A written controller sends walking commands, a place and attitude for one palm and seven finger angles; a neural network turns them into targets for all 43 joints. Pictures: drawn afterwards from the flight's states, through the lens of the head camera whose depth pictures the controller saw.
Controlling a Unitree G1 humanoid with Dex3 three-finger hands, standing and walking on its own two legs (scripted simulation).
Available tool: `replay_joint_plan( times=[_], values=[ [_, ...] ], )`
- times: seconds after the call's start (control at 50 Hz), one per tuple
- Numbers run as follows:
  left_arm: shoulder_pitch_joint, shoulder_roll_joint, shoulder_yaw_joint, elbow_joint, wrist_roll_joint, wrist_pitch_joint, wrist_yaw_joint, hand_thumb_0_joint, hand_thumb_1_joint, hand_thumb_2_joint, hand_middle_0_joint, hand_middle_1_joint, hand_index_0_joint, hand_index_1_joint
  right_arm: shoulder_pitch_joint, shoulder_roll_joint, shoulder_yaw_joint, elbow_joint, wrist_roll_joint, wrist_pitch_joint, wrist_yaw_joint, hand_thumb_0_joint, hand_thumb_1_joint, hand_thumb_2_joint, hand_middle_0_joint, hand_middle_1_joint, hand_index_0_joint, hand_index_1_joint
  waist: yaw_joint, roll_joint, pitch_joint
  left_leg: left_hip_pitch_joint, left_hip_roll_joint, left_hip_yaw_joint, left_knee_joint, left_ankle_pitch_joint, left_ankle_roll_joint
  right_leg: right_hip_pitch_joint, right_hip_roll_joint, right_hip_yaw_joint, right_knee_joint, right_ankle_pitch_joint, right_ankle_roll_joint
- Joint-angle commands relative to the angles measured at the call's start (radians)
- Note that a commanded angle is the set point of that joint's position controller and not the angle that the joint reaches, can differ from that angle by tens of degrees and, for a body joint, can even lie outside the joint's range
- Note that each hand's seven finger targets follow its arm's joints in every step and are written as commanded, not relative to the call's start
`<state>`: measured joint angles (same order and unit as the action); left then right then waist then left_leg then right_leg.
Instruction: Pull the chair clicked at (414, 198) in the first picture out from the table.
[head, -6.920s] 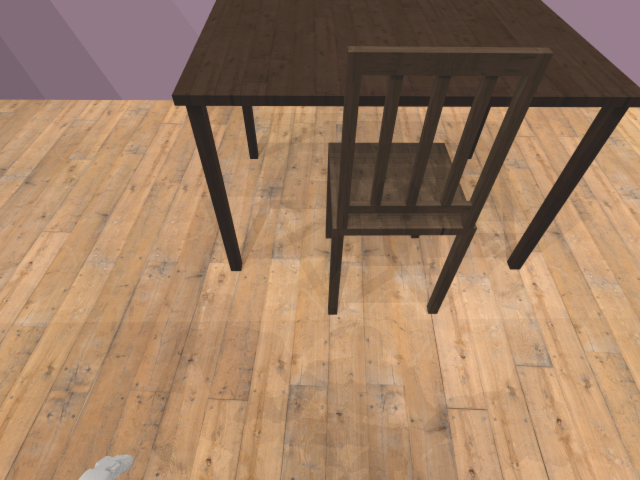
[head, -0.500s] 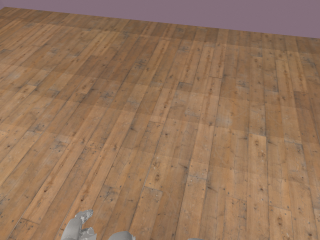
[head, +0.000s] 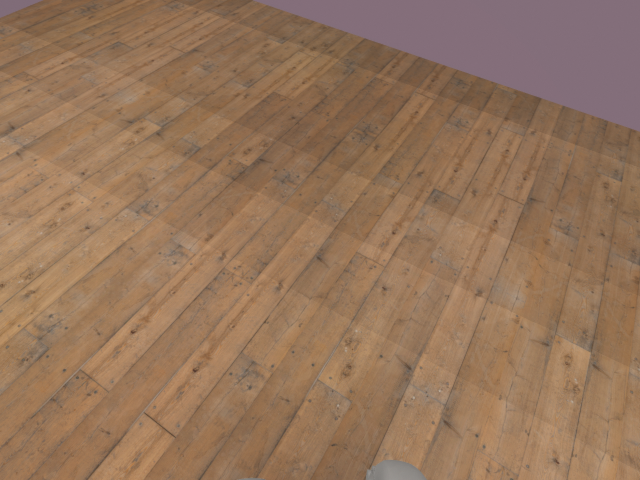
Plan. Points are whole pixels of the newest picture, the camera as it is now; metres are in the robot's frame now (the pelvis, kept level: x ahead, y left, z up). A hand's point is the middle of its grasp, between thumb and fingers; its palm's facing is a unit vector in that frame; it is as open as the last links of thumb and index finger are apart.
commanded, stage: turn to face it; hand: left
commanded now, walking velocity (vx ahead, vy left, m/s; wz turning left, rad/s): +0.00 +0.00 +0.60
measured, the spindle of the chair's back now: out of the picture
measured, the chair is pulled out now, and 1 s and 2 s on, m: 0.00 0.00 0.00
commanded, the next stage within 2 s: none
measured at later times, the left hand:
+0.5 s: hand out of the picture +0.03 +0.13 -0.14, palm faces +0.32 -0.90 -0.28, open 7.3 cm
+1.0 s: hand out of the picture -0.12 +0.18 -0.17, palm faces +0.62 -0.74 -0.25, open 7.4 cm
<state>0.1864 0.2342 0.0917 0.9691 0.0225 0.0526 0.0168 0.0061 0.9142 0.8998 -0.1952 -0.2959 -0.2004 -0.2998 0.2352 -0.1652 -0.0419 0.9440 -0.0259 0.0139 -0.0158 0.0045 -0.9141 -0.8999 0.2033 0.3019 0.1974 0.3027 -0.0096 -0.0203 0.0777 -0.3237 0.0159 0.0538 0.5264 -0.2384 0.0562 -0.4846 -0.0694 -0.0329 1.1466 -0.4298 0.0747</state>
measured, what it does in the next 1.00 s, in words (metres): steps on the spot, turning left: right foot, then left foot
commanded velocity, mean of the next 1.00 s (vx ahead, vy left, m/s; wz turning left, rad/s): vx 0.00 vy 0.00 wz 0.60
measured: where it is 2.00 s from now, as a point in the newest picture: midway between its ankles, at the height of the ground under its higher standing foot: outside the picture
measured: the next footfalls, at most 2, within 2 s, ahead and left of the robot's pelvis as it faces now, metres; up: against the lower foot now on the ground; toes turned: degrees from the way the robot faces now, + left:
right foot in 0.32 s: +0.05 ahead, -0.18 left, +0.00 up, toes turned +11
left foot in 0.80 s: -0.05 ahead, +0.07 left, +0.00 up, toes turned +38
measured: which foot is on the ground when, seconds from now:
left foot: down 0.00-0.32, up 0.34-0.78, down 0.80-1.00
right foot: up 0.00-0.30, down 0.32-0.80, up 0.82-1.00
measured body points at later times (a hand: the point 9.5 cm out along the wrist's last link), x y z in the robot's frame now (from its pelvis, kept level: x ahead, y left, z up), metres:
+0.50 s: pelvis -0.01 -0.08 +0.00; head +0.02 -0.11 +0.45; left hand +0.01 +0.18 -0.11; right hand +0.14 -0.32 -0.15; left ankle -0.05 +0.06 -0.64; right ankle +0.01 -0.18 -0.74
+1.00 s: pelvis -0.04 -0.03 +0.00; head -0.02 +0.02 +0.45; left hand -0.16 +0.22 -0.16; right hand +0.21 -0.17 -0.12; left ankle -0.08 +0.04 -0.74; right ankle +0.04 -0.18 -0.65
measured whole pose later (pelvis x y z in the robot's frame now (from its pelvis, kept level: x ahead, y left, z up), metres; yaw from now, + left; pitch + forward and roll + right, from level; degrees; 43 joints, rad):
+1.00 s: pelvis -0.04 -0.03 +0.00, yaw +37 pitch +1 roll -2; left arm 0.21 0.28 0.08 0.92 0.02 0.06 0.01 0.01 0.91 0.90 -0.19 -0.30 -0.20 -0.30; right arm 0.13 -0.21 -0.04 0.89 -0.02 0.03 0.00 0.00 -0.91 -0.90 0.20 0.30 0.20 0.30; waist 0.02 -0.04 0.09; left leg -0.27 -0.01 0.02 0.53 -0.27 0.05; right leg -0.49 -0.11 -0.05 1.13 -0.43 0.11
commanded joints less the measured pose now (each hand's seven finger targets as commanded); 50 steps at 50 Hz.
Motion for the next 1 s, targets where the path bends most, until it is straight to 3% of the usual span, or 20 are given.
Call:
replay_joint_plan(
  times=[0.0,0.16,0.22,0.26,0.28,0.3,0.32,0.34,0.36,0.42,0.66,0.7,0.74,0.76,0.78,0.8,0.82,0.84,0.9,0.98],
  values=[
    [-0.031,0.039,0.005,-0.094,-0.006,-0.026,0.001,0.0,0.9,0.9,-0.2,-0.3,-0.2,-0.3,0.063,-0.211,-0.061,-0.051,0.006,-0.017,-0.009,0.0,-0.9,-0.9,0.2,0.3,0.2,0.3,-0.024,0.136,-0.183,0.241,0.226,-0.278,-0.179,0.421,0.097,-0.076,-0.006,0.033,-0.057,0.041,0.019],
    [-0.078,0.052,-0.001,-0.139,-0.012,-0.026,0.006,0.0,0.9,0.9,-0.2,-0.3,-0.2,-0.3,0.043,-0.249,-0.081,-0.068,-0.001,0.005,0.003,0.0,-0.9,-0.9,0.2,0.3,0.2,0.3,-0.04,0.215,-0.148,0.167,0.206,-0.392,-0.164,0.345,0.113,0.023,0.033,0.029,-0.29,-0.024,0.018],
    [-0.013,0.057,-0.003,-0.134,-0.022,-0.033,0.01,0.0,0.9,0.9,-0.2,-0.3,-0.2,-0.3,-0.013,-0.261,-0.09,-0.093,-0.001,0.013,0.008,0.0,-0.9,-0.9,0.2,0.3,0.2,0.3,-0.009,0.223,-0.163,0.084,0.172,-0.422,-0.133,0.34,0.093,0.173,0.067,0.017,-0.476,0.023,0.003],
    [0.076,0.092,0.007,-0.116,-0.02,-0.045,0.013,0.0,0.9,0.9,-0.2,-0.3,-0.2,-0.3,-0.055,-0.246,-0.092,-0.112,0.008,0.019,0.013,0.0,-0.9,-0.9,0.2,0.3,0.2,0.3,0.041,0.173,-0.174,-0.059,0.108,-0.396,-0.063,0.206,0.031,0.384,0.052,0.012,-0.721,0.198,-0.007],
    [0.115,0.166,0.022,-0.115,-0.006,-0.056,0.021,0.0,0.9,0.9,-0.2,-0.3,-0.2,-0.3,-0.041,-0.178,-0.084,-0.127,0.018,0.021,0.019,0.0,-0.9,-0.9,0.2,0.3,0.2,0.3,0.058,-0.025,-0.186,-0.24,0.014,-0.295,0.098,-0.045,-0.043,0.542,-0.14,0.183,-0.88,0.138,-0.057],
    [0.092,0.264,0.035,-0.135,0.007,-0.056,0.024,0.0,0.9,0.9,-0.2,-0.3,-0.2,-0.3,-0.043,-0.123,-0.074,-0.155,0.013,0.02,0.018,0.0,-0.9,-0.9,0.2,0.3,0.2,0.3,0.062,-0.316,-0.138,-0.395,-0.111,-0.104,0.376,-0.341,-0.123,0.496,-0.423,0.478,-0.942,0.15,-0.169],
    [0.054,0.244,0.024,-0.153,-0.003,-0.051,0.027,0.0,0.9,0.9,-0.2,-0.3,-0.2,-0.3,-0.069,-0.195,-0.087,-0.155,0.0,0.024,0.019,0.0,-0.9,-0.9,0.2,0.3,0.2,0.3,0.052,-0.206,-0.113,-0.326,-0.036,-0.151,0.545,-0.348,-0.105,0.326,-0.448,0.422,-0.93,0.152,-0.214],
    [-0.039,0.187,0.012,-0.171,-0.001,-0.054,0.026,0.0,0.9,0.9,-0.2,-0.3,-0.2,-0.3,-0.044,-0.185,-0.088,-0.139,-0.002,0.033,0.027,0.0,-0.9,-0.9,0.2,0.3,0.2,0.3,-0.003,-0.118,-0.069,-0.312,-0.015,-0.16,0.628,-0.254,-0.104,0.256,-0.371,0.298,-0.934,0.108,-0.204],
    [-0.074,0.167,0.012,-0.179,-0.005,-0.054,0.027,0.0,0.9,0.9,-0.2,-0.3,-0.2,-0.3,-0.035,-0.167,-0.088,-0.121,-0.002,0.042,0.03,0.0,-0.9,-0.9,0.2,0.3,0.2,0.3,-0.019,-0.172,-0.046,-0.311,-0.008,-0.135,0.669,-0.23,-0.109,0.232,-0.322,0.274,-0.919,0.149,-0.171],
    [-0.052,0.113,-0.013,-0.168,-0.006,-0.068,0.017,0.0,0.9,0.9,-0.2,-0.3,-0.2,-0.3,-0.018,-0.168,-0.08,-0.09,-0.001,0.047,0.044,0.0,-0.9,-0.9,0.2,0.3,0.2,0.3,-0.026,-0.159,-0.005,-0.303,0.013,-0.077,0.724,-0.105,-0.137,0.268,-0.232,0.065,-0.845,0.403,-0.155],
    [0.111,0.182,0.005,-0.113,0.01,-0.053,0.016,0.0,0.9,0.9,-0.2,-0.3,-0.2,-0.3,-0.186,-0.143,-0.045,-0.137,0.014,0.037,0.049,0.0,-0.9,-0.9,0.2,0.3,0.2,0.3,0.065,-0.211,-0.067,-0.162,0.031,0.041,0.303,-0.204,-0.133,0.423,-0.314,-0.046,-0.752,0.613,-0.191],
    [0.109,0.198,0.015,-0.111,0.009,-0.049,0.015,0.0,0.9,0.9,-0.2,-0.3,-0.2,-0.3,-0.155,-0.142,-0.04,-0.135,0.016,0.026,0.046,0.0,-0.9,-0.9,0.2,0.3,0.2,0.3,0.06,-0.209,-0.115,-0.088,0.017,0.069,0.177,-0.182,-0.116,0.45,-0.318,-0.077,-0.687,0.68,-0.178],
    [0.097,0.199,0.019,-0.107,-0.002,-0.045,0.011,0.0,0.9,0.9,-0.2,-0.3,-0.2,-0.3,-0.075,-0.171,-0.047,-0.118,0.012,0.015,0.043,0.0,-0.9,-0.9,0.2,0.3,0.2,0.3,0.015,-0.16,-0.168,0.07,0.0,0.079,-0.035,-0.008,-0.1,0.411,-0.29,-0.148,-0.549,0.66,-0.118],
    [0.099,0.177,0.014,-0.112,-0.011,-0.042,0.007,0.0,0.9,0.9,-0.2,-0.3,-0.2,-0.3,-0.006,-0.234,-0.063,-0.103,0.009,0.006,0.042,0.0,-0.9,-0.9,0.2,0.3,0.2,0.3,-0.024,-0.008,-0.221,0.278,0.064,-0.018,-0.132,0.179,-0.067,0.259,-0.253,-0.166,-0.356,0.542,-0.066],
    [0.07,0.106,0.0,-0.163,-0.019,-0.042,-0.003,0.0,0.9,0.9,-0.2,-0.3,-0.2,-0.3,0.075,-0.36,-0.096,-0.096,0.007,-0.004,0.031,0.0,-0.9,-0.9,0.2,0.3,0.2,0.3,-0.079,0.321,-0.255,0.474,0.364,-0.405,-0.129,0.646,0.073,-0.087,-0.092,-0.174,-0.123,-0.117,0.027],
    [0.001,0.102,-0.012,-0.191,-0.009,-0.029,0.005,0.0,0.9,0.9,-0.2,-0.3,-0.2,-0.3,0.136,-0.389,-0.1,-0.065,0.02,0.006,0.023,0.0,-0.9,-0.9,0.2,0.3,0.2,0.3,-0.098,0.295,-0.264,0.448,0.439,-0.421,-0.108,0.869,0.167,-0.142,-0.073,-0.058,-0.009,-0.266,0.027],
    [-0.014,0.113,-0.009,-0.186,-0.005,-0.021,0.008,0.0,0.9,0.9,-0.2,-0.3,-0.2,-0.3,0.108,-0.352,-0.091,-0.061,0.013,0.007,0.018,0.0,-0.9,-0.9,0.2,0.3,0.2,0.3,-0.081,0.213,-0.233,0.378,0.403,-0.34,-0.111,0.712,0.173,-0.132,-0.089,-0.016,0.042,-0.207,0.016],
    [-0.029,0.102,-0.004,-0.172,-0.006,-0.022,0.008,0.0,0.9,0.9,-0.2,-0.3,-0.2,-0.3,0.047,-0.323,-0.085,-0.079,0.01,0.002,0.008,0.0,-0.9,-0.9,0.2,0.3,0.2,0.3,-0.07,0.275,-0.185,0.311,0.337,-0.336,-0.126,0.619,0.154,-0.146,-0.086,0.003,0.056,-0.141,0.018],
    [0.006,0.111,0.002,-0.135,-0.005,-0.022,-0.006,0.0,0.9,0.9,-0.2,-0.3,-0.2,-0.3,-0.078,-0.264,-0.061,-0.113,0.006,-0.003,0.003,0.0,-0.9,-0.9,0.2,0.3,0.2,0.3,-0.011,0.179,-0.107,0.181,0.231,-0.256,-0.151,0.5,0.095,-0.084,-0.061,0.019,0.034,0.0,0.025],
    [0.003,0.102,-0.001,-0.136,-0.006,-0.018,-0.004,0.0,0.9,0.9,-0.2,-0.3,-0.2,-0.3,-0.048,-0.263,-0.063,-0.108,0.008,-0.006,0.004,0.0,-0.9,-0.9,0.2,0.3,0.2,0.3,-0.011,0.151,-0.126,0.195,0.207,-0.277,-0.17,0.449,0.098,-0.056,-0.033,0.023,-0.054,0.04,0.034]
  ],
)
